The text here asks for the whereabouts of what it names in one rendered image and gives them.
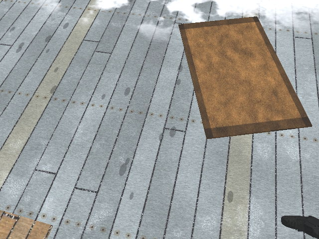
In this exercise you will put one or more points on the right robot hand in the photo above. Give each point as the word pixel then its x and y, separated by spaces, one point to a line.
pixel 308 224

